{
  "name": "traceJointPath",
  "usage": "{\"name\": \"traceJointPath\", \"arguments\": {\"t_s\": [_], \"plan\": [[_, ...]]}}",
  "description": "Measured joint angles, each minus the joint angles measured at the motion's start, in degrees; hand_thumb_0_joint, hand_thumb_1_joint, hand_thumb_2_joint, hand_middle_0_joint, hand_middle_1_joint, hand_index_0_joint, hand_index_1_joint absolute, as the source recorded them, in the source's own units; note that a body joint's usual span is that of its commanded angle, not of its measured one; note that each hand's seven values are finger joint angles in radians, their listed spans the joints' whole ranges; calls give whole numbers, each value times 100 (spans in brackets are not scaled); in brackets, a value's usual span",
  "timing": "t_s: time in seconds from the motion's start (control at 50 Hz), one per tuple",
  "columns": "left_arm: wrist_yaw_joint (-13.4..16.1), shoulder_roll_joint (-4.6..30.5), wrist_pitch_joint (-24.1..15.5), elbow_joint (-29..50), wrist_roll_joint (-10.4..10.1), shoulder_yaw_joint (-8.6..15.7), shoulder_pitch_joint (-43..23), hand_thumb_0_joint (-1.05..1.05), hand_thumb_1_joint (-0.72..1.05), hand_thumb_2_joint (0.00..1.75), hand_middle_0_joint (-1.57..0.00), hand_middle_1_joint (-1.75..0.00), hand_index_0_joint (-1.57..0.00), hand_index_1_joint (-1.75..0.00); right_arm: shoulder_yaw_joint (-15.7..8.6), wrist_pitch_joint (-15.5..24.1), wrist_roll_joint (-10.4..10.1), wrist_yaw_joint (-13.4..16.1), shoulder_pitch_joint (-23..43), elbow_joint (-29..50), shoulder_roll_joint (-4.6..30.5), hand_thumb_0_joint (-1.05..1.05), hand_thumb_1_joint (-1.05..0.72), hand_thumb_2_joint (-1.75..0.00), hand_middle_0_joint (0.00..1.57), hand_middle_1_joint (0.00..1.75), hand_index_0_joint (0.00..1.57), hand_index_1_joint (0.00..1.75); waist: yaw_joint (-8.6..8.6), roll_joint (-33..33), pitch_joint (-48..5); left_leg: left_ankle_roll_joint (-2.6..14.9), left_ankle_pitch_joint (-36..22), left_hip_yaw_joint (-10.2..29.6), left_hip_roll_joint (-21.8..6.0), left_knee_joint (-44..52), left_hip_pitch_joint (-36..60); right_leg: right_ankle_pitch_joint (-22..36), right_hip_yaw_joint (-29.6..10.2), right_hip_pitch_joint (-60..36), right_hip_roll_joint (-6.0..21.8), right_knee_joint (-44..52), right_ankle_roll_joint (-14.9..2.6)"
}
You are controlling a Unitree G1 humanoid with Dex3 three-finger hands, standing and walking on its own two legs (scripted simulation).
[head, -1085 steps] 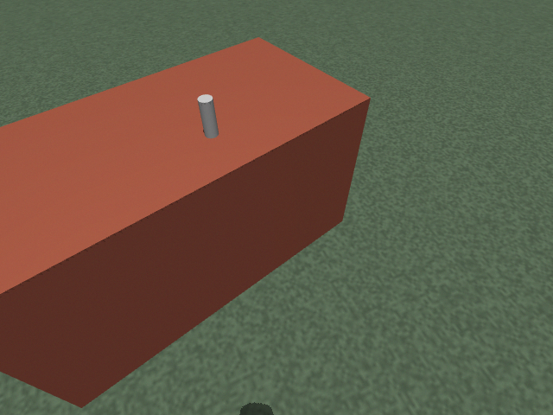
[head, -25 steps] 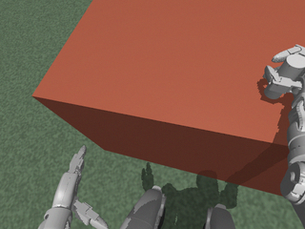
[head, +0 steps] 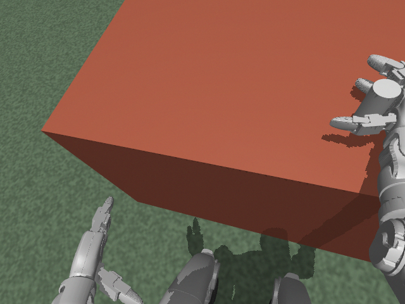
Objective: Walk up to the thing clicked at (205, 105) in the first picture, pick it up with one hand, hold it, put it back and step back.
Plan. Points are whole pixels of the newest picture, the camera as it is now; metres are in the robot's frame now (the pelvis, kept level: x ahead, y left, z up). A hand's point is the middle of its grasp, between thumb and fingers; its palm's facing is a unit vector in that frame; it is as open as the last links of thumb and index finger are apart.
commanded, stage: withdraw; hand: right
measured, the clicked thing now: (371, 109) +0.51 -0.18 +0.04
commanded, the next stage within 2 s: rise in 0.36 s
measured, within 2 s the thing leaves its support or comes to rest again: neither
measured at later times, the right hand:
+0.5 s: hand out of the picture +0.51 -0.23 +0.17, palm faces +0.11 +0.99 -0.03, open 17.4 cm
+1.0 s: hand out of the picture +0.40 -0.32 +0.14, palm faces +0.33 +0.88 -0.35, open 17.6 cm
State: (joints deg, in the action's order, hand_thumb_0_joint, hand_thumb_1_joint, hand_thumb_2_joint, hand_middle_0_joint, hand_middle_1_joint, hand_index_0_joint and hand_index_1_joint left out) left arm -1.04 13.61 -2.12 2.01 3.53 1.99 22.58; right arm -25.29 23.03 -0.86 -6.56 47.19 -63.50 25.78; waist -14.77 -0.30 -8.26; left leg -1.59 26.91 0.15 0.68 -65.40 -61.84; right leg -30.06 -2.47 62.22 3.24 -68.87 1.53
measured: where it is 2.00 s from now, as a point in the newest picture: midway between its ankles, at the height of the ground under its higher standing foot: outside the picture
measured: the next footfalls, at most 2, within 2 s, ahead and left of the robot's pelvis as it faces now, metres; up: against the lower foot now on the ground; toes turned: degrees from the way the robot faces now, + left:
none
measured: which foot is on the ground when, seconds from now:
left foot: down 0.00-1.00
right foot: down 0.00-1.00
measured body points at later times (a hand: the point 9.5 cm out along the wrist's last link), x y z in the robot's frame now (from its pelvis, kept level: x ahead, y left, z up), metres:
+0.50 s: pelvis +0.01 +0.00 +0.04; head +0.10 -0.01 +0.48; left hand +0.16 +0.27 +0.01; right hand +0.50 -0.28 +0.17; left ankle +0.04 +0.14 -0.64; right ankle +0.02 -0.13 -0.64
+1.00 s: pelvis +0.04 -0.01 +0.07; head +0.07 -0.01 +0.52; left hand +0.20 +0.26 +0.03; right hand +0.38 -0.36 +0.17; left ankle +0.04 +0.14 -0.64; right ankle +0.02 -0.13 -0.64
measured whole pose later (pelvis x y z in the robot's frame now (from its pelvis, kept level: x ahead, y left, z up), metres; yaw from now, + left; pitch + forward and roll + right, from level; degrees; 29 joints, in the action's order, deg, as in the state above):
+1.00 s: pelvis +0.04 -0.01 +0.07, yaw -1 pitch +10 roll +1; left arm 0.3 16.3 2.7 -13.5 -3.1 4.7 21.8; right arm -17.3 1.5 -0.9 -0.4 20.5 -38.8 29.5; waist -1.8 -1.0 -7.6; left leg -2.2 20.5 1.3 -1.1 -41.0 -30.3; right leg -23.1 -0.3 30.3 1.8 -43.6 0.7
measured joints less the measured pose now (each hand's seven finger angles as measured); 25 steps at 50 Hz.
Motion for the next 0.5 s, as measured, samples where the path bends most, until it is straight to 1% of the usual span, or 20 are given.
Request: {"name": "traceJointPath", "arguments": {"t_s": [0.14, 0.26, 0.36, 0.46, 0.5], "plan": [[5, 44, 78, 150, -29, 30, -47, -1, -52, 4, -6, -5, -6, -5, -66, -29, 35, -19, -65, 60, 56, -1, 41, -19, 35, 28, 35, 27, -42, 22, 25, 3, -10, 4, 8, 33, 74, 7, 5, -79, 8, 36, 5], [58, 97, 79, 60, -96, 75, -6, -1, -51, 3, -6, -5, -6, -5, -182, -196, 7, -47, -57, 270, 226, -1, 48, -10, 19, 15, 19, 15, -1, 62, 66, 18, -86, 1, 21, 277, 371, 80, 11, -376, 25, 276, 16], [116, 66, 122, -418, -170, 37, -21, -1, -51, 3, -6, -5, -6, -5, -186, -493, -77, -224, 35, 429, 501, -2, 53, -6, 11, 9, 11, 9, 142, 15, 54, 23, -179, 7, 18, 596, 728, 176, 31, -734, 28, 596, 21], [156, 85, 120, -1035, -299, -39, -136, -1, -51, 3, -6, -4, -6, -4, -134, -860, -253, -569, 196, 181, 721, -2, 55, -4, 8, 7, 8, 6, 333, -119, 2, 9, -279, -3, -15, 970, 1181, 288, 36, -1170, 0, 967, 0], [179, 97, 105, -1177, -356, -74, -204, -1, -52, 3, -6, -4, -6, -4, -70, -959, -333, -704, 273, 6, 790, -2, 55, -3, 7, 6, 7, 5, 397, -143, 0, 1, -314, -5, -34, 1095, 1349, 333, 40, -1335, -17, 1099, -12]]}}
